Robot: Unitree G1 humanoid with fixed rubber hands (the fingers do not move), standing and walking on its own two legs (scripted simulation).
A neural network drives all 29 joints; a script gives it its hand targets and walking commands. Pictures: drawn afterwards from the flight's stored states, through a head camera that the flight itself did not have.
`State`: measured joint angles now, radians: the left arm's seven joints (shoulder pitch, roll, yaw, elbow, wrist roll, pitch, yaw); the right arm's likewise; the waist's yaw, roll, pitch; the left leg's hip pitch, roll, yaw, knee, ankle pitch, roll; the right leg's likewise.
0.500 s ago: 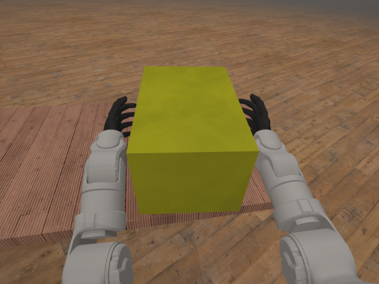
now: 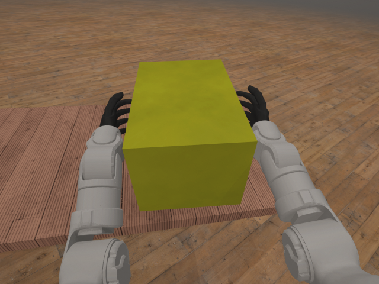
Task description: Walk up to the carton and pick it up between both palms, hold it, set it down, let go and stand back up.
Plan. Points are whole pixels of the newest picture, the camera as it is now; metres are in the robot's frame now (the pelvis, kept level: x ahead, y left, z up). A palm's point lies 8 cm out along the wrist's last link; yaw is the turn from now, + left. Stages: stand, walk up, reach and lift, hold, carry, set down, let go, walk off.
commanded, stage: reach and lift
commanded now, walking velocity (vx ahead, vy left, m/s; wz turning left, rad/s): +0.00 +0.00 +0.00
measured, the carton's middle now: (185, 126) +0.43 +0.00 +0.17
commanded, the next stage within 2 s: hold in 0.36 s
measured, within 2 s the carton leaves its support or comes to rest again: neither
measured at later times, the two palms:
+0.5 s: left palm (104, 123) +0.36 +0.16 +0.23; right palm (261, 115) +0.36 -0.14 +0.24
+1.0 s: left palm (105, 121) +0.36 +0.16 +0.23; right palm (262, 111) +0.37 -0.15 +0.25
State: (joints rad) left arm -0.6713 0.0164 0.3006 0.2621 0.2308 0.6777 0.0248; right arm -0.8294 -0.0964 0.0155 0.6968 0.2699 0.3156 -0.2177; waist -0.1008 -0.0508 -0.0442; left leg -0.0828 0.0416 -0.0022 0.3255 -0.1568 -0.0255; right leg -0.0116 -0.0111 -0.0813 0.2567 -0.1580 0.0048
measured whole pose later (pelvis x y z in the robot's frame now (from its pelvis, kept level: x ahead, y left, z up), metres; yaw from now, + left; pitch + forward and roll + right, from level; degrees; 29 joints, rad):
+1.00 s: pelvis +0.00 +0.00 +0.00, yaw +0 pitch -5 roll -1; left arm -0.70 0.02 0.33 0.22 0.22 0.80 0.01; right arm -0.89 -0.12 0.03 0.65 0.34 0.48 -0.26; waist -0.10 -0.03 -0.09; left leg -0.09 0.03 -0.02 0.34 -0.16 -0.03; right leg -0.02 0.00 -0.06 0.27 -0.16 0.00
